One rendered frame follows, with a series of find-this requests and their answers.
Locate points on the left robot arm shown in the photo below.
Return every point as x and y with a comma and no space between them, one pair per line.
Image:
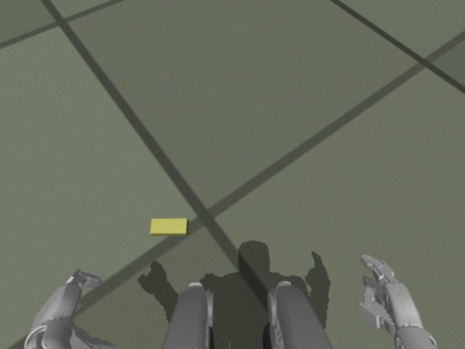
52,334

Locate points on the left robot hand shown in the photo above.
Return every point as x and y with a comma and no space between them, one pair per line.
62,305

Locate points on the small box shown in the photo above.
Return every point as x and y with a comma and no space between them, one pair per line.
169,227

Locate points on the right robot arm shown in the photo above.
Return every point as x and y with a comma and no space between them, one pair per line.
412,337

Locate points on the right robot hand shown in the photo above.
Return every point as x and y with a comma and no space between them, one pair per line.
394,307

